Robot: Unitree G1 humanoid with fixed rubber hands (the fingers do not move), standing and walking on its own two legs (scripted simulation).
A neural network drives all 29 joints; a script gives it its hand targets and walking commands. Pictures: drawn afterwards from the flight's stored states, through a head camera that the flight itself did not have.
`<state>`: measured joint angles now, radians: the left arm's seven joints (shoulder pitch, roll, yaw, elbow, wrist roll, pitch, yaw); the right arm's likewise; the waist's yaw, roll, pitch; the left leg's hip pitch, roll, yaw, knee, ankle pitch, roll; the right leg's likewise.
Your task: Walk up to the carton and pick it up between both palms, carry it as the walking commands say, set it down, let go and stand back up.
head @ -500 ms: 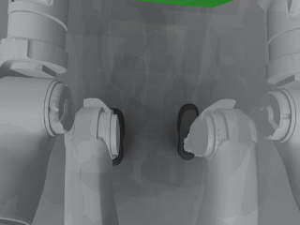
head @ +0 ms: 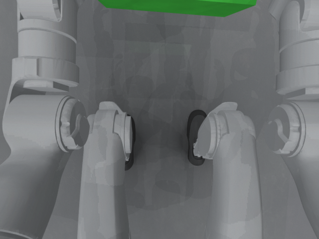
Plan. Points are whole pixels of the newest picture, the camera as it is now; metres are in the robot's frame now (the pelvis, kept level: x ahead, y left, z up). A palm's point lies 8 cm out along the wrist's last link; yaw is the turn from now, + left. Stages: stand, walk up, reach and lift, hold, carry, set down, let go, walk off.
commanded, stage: reach and lift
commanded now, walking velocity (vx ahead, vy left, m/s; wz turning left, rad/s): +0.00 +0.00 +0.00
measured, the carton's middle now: out of the picture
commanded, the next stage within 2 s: none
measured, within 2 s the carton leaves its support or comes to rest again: neither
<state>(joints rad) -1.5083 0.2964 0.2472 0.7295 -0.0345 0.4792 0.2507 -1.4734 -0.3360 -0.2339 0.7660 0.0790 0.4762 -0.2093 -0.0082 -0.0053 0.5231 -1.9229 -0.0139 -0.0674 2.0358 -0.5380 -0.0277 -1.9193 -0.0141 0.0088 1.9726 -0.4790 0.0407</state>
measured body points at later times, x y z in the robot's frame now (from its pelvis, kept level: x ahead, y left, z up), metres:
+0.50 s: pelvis -0.01 +0.00 +0.05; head +0.32 +0.02 +0.34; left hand +0.57 +0.18 -0.03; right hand +0.56 -0.18 -0.03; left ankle +0.14 +0.13 -0.40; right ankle +0.16 -0.14 -0.40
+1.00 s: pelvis -0.01 +0.00 +0.10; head +0.30 +0.02 +0.41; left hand +0.55 +0.18 +0.04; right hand +0.54 -0.18 +0.04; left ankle +0.14 +0.13 -0.40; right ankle +0.16 -0.14 -0.40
